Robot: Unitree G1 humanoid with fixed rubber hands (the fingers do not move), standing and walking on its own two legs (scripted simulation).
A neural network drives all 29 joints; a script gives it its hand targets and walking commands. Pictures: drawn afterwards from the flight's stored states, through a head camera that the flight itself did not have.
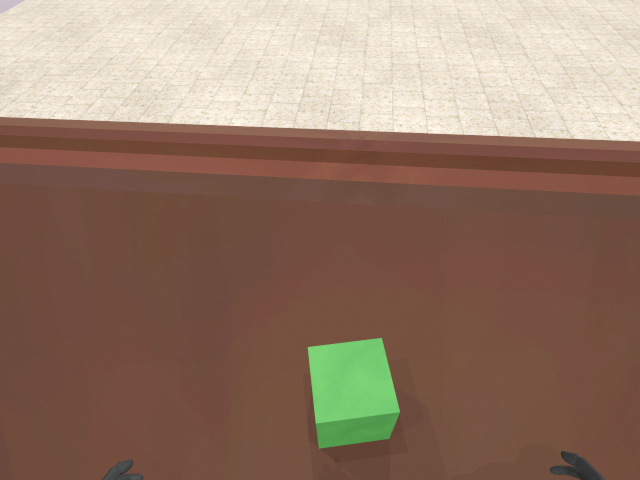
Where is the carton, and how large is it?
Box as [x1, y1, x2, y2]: [308, 338, 399, 448]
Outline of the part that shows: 381,338 308,347 319,448 384,439 389,437 399,413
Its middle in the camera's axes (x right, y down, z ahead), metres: +0.09 +0.46 +1.10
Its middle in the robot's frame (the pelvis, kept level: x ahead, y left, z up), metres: +0.44 -0.04 -0.66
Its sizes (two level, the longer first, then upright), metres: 0.210 0.200 0.250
